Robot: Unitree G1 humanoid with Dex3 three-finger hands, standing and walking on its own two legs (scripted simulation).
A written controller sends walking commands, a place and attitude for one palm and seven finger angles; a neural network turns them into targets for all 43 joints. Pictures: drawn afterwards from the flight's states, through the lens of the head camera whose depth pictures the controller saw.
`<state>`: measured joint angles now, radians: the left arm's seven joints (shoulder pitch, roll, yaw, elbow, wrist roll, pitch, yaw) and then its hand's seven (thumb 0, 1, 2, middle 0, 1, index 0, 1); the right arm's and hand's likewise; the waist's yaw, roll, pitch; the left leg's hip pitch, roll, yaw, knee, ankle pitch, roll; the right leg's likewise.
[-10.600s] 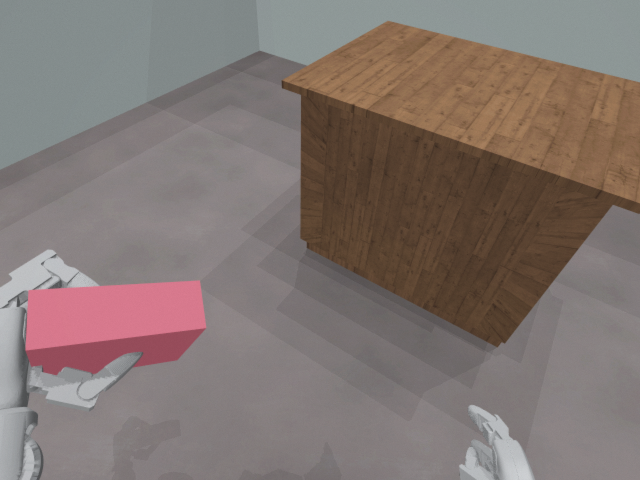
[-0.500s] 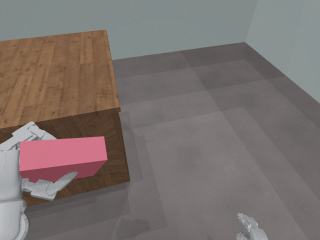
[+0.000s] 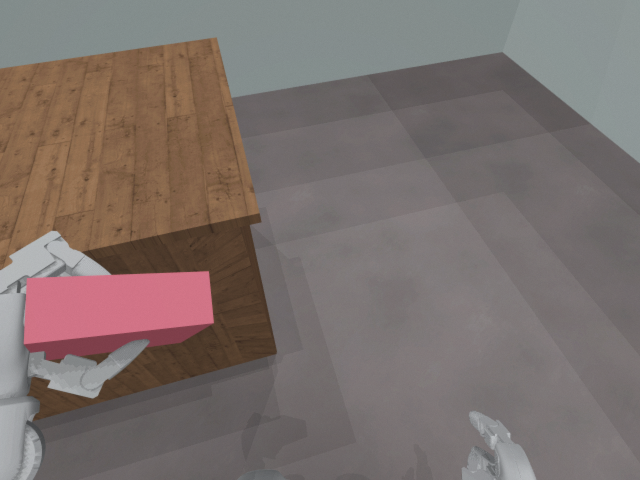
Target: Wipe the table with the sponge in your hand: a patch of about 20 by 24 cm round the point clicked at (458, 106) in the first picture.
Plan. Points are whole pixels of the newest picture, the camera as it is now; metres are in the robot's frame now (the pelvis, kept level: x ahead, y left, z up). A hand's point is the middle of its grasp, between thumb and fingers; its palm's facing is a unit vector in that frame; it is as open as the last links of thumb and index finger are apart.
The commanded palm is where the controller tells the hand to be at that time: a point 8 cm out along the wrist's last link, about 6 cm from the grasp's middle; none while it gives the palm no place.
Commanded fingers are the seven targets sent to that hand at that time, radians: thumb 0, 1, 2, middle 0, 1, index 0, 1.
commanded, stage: take the last steps up to it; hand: left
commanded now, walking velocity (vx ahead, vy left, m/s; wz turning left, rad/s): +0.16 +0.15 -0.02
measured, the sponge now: (147, 315) +0.24 +0.18 +0.15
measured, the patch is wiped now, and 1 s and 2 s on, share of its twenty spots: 0.00 0.00 0.00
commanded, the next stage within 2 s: come to a stop and stand still in 0.14 s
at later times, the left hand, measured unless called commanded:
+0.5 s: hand (51, 262) +0.28 +0.27 +0.18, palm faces +0.32 -0.82 -0.48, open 9.0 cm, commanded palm +0.22 +0.32 +0.19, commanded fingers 0.00 0.10 1.30 -1.20 -1.60 -1.20 -1.60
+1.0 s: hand out of the picture +0.26 +0.31 +0.17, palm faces +0.27 -0.89 -0.37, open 9.0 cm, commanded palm +0.19 +0.37 +0.19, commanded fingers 0.00 0.10 1.30 -1.20 -1.60 -1.20 -1.60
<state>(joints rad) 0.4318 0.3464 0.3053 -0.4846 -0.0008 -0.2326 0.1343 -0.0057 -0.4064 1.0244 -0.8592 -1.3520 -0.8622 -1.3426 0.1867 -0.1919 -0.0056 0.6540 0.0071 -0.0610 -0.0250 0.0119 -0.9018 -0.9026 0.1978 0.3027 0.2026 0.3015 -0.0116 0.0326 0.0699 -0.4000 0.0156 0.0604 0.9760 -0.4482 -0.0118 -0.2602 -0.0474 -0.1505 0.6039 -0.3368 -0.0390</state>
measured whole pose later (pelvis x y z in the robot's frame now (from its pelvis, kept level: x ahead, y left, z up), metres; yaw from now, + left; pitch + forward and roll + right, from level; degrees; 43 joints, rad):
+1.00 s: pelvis +0.01 +0.10 +0.01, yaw -4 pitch -2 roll +0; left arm 0.40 0.34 0.31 -0.45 -0.03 -0.25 0.10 -0.01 -0.40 1.02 -0.86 -1.35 -0.86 -1.34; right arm 0.21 -0.22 -0.01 0.55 0.01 -0.17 0.00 0.01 -0.90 -0.90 0.19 0.30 0.20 0.30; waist 0.00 -0.02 0.07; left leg -0.23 -0.02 0.13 0.50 -0.25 0.06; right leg -0.29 -0.04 -0.06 0.51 -0.19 0.00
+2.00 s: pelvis +0.05 +0.11 +0.01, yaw -2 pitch +0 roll -1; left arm 0.43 0.34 0.32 -0.43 -0.03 -0.20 0.10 -0.01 -0.40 1.03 -0.85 -1.36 -0.86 -1.35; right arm 0.21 -0.21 0.03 0.55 -0.02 -0.10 -0.03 0.01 -0.90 -0.90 0.20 0.30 0.20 0.30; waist 0.02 0.00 0.00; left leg -0.20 -0.01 0.08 0.46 -0.26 0.06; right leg -0.20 0.02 -0.03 0.39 -0.19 -0.01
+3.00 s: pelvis +0.10 +0.20 +0.01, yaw -10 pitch -1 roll +3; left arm 0.48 0.37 0.36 -0.53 -0.03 -0.22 0.13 0.00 -0.40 1.03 -0.85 -1.36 -0.85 -1.35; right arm 0.22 -0.26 -0.03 0.59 0.00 -0.08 -0.03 0.01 -0.90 -0.90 0.20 0.30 0.20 0.30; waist 0.00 -0.04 0.08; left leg -0.35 0.08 0.04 0.62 -0.22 0.00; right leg -0.29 -0.12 -0.06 0.60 -0.29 0.02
